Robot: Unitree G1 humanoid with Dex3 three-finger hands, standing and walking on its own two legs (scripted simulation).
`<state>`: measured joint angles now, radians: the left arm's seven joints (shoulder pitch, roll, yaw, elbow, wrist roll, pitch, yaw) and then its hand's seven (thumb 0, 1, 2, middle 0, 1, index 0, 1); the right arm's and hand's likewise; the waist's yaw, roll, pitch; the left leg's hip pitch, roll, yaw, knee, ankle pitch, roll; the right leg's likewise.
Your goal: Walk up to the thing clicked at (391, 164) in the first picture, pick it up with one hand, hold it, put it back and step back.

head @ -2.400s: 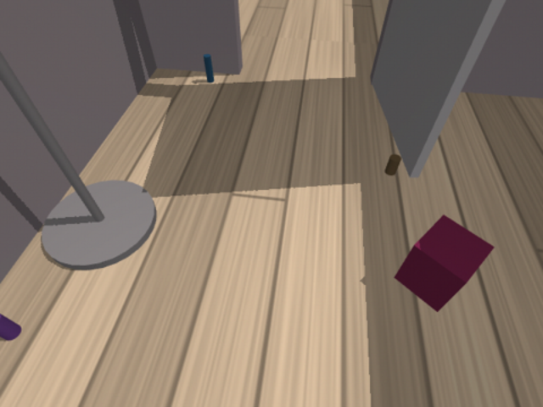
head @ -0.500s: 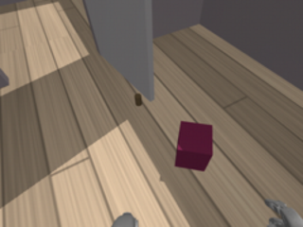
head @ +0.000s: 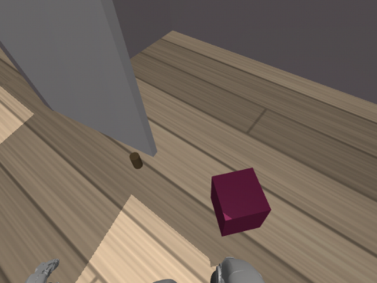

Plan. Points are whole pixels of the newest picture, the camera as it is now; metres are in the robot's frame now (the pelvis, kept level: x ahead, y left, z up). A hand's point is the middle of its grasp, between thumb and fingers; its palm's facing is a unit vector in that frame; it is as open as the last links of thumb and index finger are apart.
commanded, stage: walk up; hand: left
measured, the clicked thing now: (136, 160) +0.84 +0.30 -0.69
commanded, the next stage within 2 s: none
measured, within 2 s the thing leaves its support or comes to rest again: neither
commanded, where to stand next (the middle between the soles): +0.45 +0.54 m, yaw -62 degrees
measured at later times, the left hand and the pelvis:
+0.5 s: hand out of the picture +0.36 +0.54 -0.12, palm faces -0.28 -0.76 -0.59, open 7.4 cm; pelvis +0.17 +0.25 +0.01, yaw -16 degrees
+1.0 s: hand out of the picture +0.51 +0.68 -0.11, palm faces -0.44 -0.65 -0.62, open 7.4 cm; pelvis +0.29 +0.44 -0.02, yaw -31 degrees
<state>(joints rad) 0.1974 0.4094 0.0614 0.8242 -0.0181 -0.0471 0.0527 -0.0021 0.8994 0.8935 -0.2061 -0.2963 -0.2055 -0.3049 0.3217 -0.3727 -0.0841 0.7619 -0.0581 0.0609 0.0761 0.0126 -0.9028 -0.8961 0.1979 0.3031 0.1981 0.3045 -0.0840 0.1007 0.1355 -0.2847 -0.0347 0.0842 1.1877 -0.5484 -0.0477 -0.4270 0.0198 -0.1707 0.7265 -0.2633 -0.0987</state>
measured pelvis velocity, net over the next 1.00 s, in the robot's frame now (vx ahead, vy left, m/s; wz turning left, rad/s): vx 0.29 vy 0.44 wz -0.54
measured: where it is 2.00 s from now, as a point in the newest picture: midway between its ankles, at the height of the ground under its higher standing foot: (63, 249)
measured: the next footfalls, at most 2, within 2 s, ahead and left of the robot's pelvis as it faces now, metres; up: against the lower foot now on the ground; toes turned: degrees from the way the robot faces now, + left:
left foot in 0.32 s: +0.27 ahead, +0.33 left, +0.00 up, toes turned -10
right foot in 0.70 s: +0.27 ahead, +0.19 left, +0.00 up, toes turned -30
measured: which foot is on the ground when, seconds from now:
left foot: up 0.00-0.30, down 0.32-0.72, up 0.74-1.00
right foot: down 0.00-0.34, up 0.36-0.68, down 0.70-1.00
